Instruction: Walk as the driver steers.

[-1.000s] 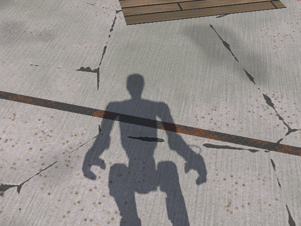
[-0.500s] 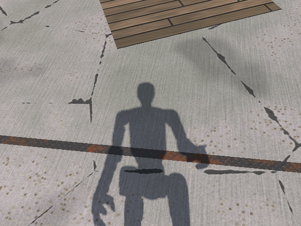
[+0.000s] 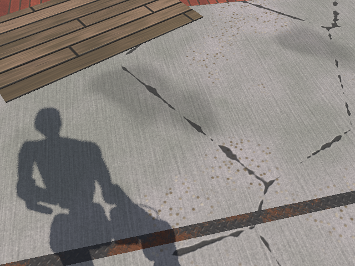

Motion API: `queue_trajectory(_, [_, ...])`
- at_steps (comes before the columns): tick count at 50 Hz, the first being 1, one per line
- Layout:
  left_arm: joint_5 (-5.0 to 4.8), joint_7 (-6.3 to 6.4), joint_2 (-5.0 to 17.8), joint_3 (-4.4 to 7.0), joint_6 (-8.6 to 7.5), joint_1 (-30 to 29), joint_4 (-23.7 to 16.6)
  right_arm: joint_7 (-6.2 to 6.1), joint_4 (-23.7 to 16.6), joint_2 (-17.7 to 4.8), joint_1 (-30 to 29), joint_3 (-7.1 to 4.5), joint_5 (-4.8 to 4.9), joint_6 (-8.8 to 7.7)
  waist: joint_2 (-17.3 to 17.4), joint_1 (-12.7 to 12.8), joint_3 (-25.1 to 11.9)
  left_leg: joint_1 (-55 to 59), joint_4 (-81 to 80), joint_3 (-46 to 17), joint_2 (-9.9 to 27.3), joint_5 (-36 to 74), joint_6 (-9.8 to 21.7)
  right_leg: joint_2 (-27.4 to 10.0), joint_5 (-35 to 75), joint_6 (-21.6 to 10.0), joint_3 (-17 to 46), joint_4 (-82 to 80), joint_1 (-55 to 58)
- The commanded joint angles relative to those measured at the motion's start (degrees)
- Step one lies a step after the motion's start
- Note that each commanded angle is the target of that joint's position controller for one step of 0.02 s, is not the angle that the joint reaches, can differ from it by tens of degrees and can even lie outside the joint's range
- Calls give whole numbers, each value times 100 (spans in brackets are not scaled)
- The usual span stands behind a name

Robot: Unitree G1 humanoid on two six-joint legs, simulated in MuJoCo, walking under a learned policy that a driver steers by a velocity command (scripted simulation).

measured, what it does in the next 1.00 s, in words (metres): walks ahead, turning left: right foot, then left foot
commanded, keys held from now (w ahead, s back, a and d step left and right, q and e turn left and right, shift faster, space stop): w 0.02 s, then w+q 0.88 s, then w+e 0.10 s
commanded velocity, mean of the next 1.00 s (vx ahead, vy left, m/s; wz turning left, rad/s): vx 0.50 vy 0.00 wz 0.36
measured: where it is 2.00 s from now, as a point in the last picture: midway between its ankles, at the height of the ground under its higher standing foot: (118, 164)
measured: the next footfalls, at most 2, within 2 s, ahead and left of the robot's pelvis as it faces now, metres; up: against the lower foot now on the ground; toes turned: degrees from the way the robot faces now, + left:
right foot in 0.18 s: +0.26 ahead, -0.10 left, +0.00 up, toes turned -1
left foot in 0.70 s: +0.50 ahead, +0.14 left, +0.00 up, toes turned +23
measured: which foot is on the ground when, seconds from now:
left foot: down 0.00-0.18, up 0.20-0.68, down 0.70-1.00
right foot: up 0.00-0.16, down 0.18-0.72, up 0.74-1.00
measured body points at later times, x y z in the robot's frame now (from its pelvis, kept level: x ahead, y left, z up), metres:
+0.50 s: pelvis +0.26 -0.02 +0.00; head +0.29 -0.02 +0.45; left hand +0.22 +0.25 -0.13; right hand +0.42 -0.26 -0.13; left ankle +0.35 +0.14 -0.68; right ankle +0.22 -0.10 -0.75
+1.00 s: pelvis +0.51 +0.11 +0.00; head +0.53 +0.13 +0.45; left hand +0.54 +0.40 -0.12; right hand +0.65 -0.14 -0.12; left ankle +0.46 +0.13 -0.75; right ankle +0.69 -0.01 -0.67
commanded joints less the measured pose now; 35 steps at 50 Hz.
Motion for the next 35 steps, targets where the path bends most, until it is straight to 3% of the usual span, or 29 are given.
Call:
queue_trajectory(1, [-12,-82,-95,-171,-95,-593,-494,18,-214,-561,-115,-62,33,-89,734,125,302,-525,-693,-491,1261,2707,551,49,608,8,-489,-1133,459])
queue_trajectory(5, [8,12,57,-203,-153,-982,-623,-10,146,-803,408,-91,42,19,669,87,307,273,-246,-840,1540,3802,633,113,179,-188,-696,-1806,757])
queue_trajectory(7, [35,115,217,-147,-221,-366,-419,-36,236,-924,414,-109,40,77,727,409,-67,466,693,-837,1486,5081,553,389,-181,-351,-738,-2161,1684])
queue_trajectory(8, [88,185,379,-75,-295,509,-121,-34,255,-898,375,-91,83,108,598,806,-537,96,1687,-684,1275,4896,445,414,92,-497,-701,-2528,2905])
queue_trajectory(9, [207,281,796,54,-347,1481,99,-15,77,-706,295,-25,128,96,261,1178,-1204,-1044,3117,-587,1031,3175,348,-588,-281,-742,293,-2593,4467])
queue_trajectory(10, [268,349,1316,174,-328,1748,97,21,-150,89,842,140,265,114,-999,905,-2060,-3032,5145,-317,139,-1394,127,-2527,-242,-1342,2846,-2870,6084])
queue_trajectory(11, [6,350,1126,174,-255,1664,62,-74,4,-692,633,-99,141,197,-241,1020,-1952,-3293,5773,-1018,133,-1499,193,-2486,-351,-1404,3205,-3222,5436])
queue_trajectory(12, [-60,345,744,60,-255,1120,73,-65,-96,-673,258,-145,128,205,-130,724,-1000,-3446,5686,-1152,395,-997,229,-2146,-320,-1203,2248,-3437,4654])
queue_trajectory(13, [-80,321,400,-20,-307,800,76,-43,-92,-468,118,-108,119,203,-125,567,-439,-3363,5393,-1097,572,-668,210,-1860,8,-1003,1591,-3726,3947])
queue_trajectory(14, [-79,325,216,-61,-358,644,93,-21,-27,-400,88,-126,65,261,-164,429,-189,-3164,5196,-1080,668,-485,174,-1612,148,-793,1106,-3911,3507])
queue_trajectory(15, [-102,345,115,-86,-395,586,148,24,18,-328,194,-131,-23,349,-259,268,-59,-2918,5093,-1053,720,-391,111,-1439,332,-673,720,-4052,3117])
queue_trajectory(16, [-102,348,96,-88,-448,612,185,68,30,-230,224,-137,-48,424,-240,190,-54,-2800,5087,-1024,709,-313,78,-1404,495,-649,487,-4138,2961])
queue_trajectory(19, [-155,357,214,-27,-590,826,334,173,-175,-127,-243,-170,-66,535,-160,111,103,-3218,4939,-966,793,162,-1,-1377,790,-678,-42,-4403,2937])
queue_trajectory(23, [-116,373,168,-24,-591,1094,505,264,-490,-80,-1083,-146,-66,549,-166,204,346,-3679,4056,-838,844,1001,-82,-1232,1047,-645,-739,-4464,3051])
queue_trajectory(26, [-115,392,316,5,-586,1249,588,341,-742,-21,-1758,-69,-73,525,-170,353,447,-3362,2985,-503,744,1475,-13,-1224,1296,-580,-1151,-4435,3118])
queue_trajectory(29, [-107,433,490,48,-527,1530,714,386,-949,-130,-2174,-67,-110,528,-118,463,511,-3256,2438,-226,624,1171,189,-1407,1781,-518,-1355,-4237,3663])
queue_trajectory(31, [-93,464,594,69,-452,1584,763,376,-1012,-213,-2198,-98,-131,529,-146,413,440,-3040,2215,-43,406,685,387,-1466,2934,-444,-1539,-3768,4059])
queue_trajectory(33, [-70,493,786,115,-354,1555,776,323,-923,-352,-1736,-174,-139,522,-288,172,64,-2359,2120,159,-15,12,640,-1475,4614,-377,-1703,-2683,4298])
queue_trajectory(34, [-72,490,867,135,-286,1540,760,283,-756,-467,-1128,-249,-140,477,-248,-86,-310,-1653,1900,158,-254,-125,791,-1437,4734,-340,-1754,-1682,4189])
queue_trajectory(35, [-75,472,856,124,-250,1481,680,202,-449,-716,-173,-379,-193,424,74,-523,-849,-297,1465,-173,-245,-17,1003,-1301,3800,-161,-1838,-215,3442])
